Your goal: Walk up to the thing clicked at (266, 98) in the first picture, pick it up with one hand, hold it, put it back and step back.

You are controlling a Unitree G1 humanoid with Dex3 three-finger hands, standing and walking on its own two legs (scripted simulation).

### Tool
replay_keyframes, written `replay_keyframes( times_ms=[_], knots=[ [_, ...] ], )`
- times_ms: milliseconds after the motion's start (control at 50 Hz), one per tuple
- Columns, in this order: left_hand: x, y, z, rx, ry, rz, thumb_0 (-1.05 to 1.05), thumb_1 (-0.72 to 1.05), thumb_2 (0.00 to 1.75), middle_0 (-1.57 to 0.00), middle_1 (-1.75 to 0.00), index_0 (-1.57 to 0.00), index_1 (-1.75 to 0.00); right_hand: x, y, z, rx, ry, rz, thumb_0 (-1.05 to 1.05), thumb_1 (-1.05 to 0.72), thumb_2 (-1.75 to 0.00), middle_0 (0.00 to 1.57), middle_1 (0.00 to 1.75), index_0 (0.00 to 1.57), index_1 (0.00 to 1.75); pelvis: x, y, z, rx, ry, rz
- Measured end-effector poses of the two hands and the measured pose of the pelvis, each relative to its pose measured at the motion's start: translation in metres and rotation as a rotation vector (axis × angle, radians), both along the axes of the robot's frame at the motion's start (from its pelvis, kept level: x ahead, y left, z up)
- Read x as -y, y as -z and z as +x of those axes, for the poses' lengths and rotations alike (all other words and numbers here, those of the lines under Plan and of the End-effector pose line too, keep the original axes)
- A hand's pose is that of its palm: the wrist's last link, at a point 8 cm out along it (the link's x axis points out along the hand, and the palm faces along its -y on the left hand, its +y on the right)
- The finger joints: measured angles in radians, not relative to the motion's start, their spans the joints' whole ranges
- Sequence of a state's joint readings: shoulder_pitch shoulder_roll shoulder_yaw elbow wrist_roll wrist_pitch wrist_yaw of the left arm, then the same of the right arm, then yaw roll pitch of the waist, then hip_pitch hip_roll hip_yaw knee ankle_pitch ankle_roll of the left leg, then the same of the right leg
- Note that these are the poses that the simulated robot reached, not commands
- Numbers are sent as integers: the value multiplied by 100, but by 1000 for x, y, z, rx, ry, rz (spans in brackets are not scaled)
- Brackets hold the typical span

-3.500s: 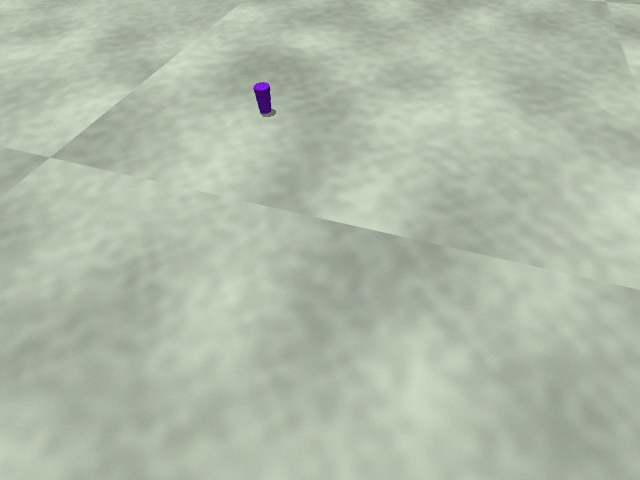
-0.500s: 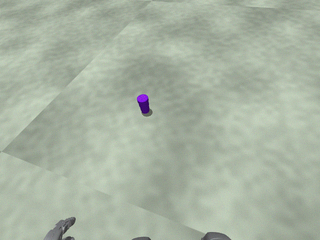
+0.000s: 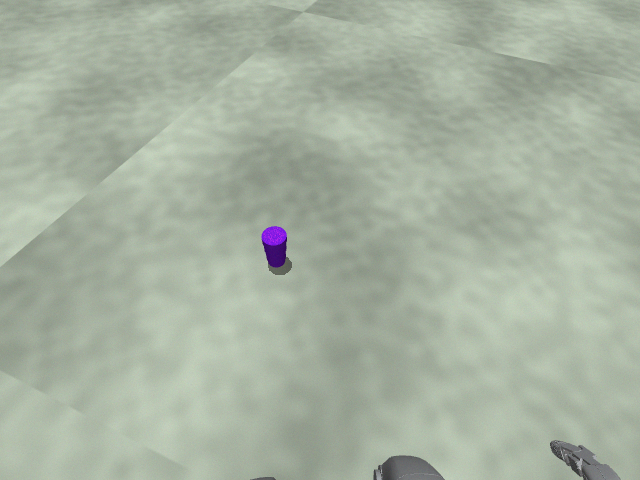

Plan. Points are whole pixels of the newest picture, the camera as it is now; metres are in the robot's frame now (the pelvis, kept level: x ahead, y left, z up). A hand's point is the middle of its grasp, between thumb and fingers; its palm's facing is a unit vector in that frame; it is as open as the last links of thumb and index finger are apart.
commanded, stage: walk up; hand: left
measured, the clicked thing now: (275, 248) +0.96 +0.19 -0.69
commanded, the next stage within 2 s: none
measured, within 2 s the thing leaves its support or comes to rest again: neither
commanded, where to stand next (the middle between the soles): +0.61 -0.03 m, yaw +1 degrees
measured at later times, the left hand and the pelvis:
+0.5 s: hand (190, 389) +0.25 +0.22 -0.12, palm faces -0.01 -0.91 -0.41, open 7.3 cm; pelvis +0.19 -0.06 +0.00, yaw +0 degrees
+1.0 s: hand (200, 298) +0.42 +0.24 -0.14, palm faces -0.05 -0.93 -0.36, open 7.3 cm; pelvis +0.36 -0.04 +0.00, yaw +0 degrees
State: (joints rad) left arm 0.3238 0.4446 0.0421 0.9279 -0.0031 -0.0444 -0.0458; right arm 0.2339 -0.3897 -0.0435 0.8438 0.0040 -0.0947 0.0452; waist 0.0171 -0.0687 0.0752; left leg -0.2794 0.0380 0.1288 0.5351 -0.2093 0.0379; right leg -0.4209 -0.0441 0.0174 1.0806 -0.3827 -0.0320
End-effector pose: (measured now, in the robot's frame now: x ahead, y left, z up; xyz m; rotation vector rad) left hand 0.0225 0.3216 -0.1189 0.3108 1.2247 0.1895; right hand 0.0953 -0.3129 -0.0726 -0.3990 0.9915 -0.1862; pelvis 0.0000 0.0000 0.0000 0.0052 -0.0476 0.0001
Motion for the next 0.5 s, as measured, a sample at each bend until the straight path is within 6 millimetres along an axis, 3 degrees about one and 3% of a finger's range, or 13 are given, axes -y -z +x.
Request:
replay_keyframes(
  times_ms=[140, 260, 340, 500],
  knots=[
    [9, -18, 81, 32, 58, 6, 0, 91, 89, -21, -30, -21, -30, 16, 7, 13, -70, 47, 19, 0, -90, -90, 21, 30, 21, 30, 9, -6, 52, 1, 15, 15],
    [28, -31, 159, 90, 82, 61, 0, 91, 89, -21, -30, -21, -30, 50, 35, 35, -151, 94, 45, 0, -90, -90, 21, 31, 21, 30, 36, 4, 109, -7, 13, 32],
    [43, -34, 197, 165, 65, 103, 0, 91, 89, -21, -30, -21, -30, 67, 54, 70, -200, 83, 45, 0, -90, -90, 20, 30, 21, 30, 54, 14, 141, -1, 1, 10],
    [60, -42, 221, 116, 27, 79, 0, 90, 89, -21, -30, -21, -30, 62, 39, 164, -147, 18, 76, 0, -90, -90, 20, 30, 21, 30, 58, -4, 192, -10, -5, -5]
  ],
)
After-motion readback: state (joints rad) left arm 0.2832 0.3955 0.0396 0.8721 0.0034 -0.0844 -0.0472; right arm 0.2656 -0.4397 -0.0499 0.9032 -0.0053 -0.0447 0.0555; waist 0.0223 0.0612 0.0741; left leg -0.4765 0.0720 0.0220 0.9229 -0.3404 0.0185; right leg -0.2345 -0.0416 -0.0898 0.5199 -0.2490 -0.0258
